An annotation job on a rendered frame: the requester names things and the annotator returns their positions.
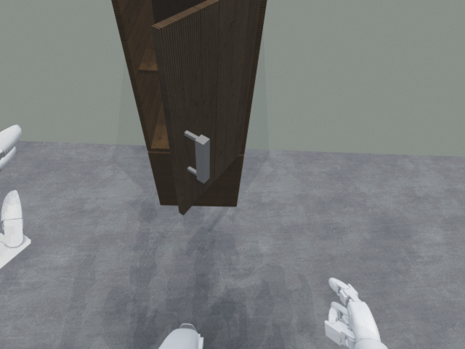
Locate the left robot shin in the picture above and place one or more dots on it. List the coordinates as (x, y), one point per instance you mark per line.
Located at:
(187, 326)

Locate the left robot hand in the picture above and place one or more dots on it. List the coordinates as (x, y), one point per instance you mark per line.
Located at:
(13, 241)

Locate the handle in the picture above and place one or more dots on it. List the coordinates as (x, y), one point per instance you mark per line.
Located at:
(202, 156)

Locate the cupboard door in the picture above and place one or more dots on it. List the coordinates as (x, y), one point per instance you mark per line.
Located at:
(204, 57)

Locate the robot left thigh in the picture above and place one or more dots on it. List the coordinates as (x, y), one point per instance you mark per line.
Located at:
(183, 339)

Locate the right robot hand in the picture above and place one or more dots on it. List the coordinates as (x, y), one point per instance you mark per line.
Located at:
(356, 322)

